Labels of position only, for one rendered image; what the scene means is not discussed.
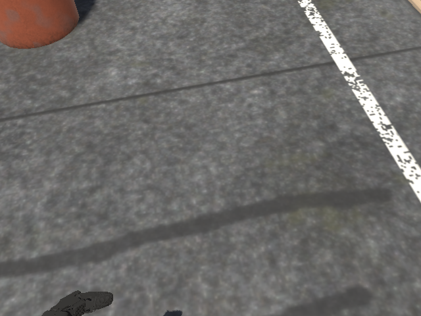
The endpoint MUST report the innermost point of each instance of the left robot hand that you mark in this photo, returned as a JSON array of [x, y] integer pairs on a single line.
[[77, 303]]

